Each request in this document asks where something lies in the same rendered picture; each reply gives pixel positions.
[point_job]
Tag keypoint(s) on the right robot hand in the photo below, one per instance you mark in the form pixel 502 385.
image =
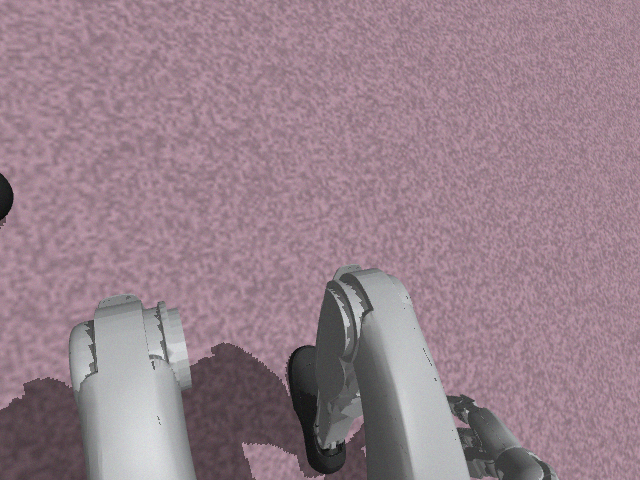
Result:
pixel 487 438

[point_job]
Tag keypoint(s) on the ball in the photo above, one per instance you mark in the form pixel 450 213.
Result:
pixel 6 197

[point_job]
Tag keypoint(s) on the right robot foot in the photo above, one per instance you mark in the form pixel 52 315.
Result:
pixel 304 391

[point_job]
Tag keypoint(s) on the right robot arm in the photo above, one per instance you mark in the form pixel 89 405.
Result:
pixel 522 464

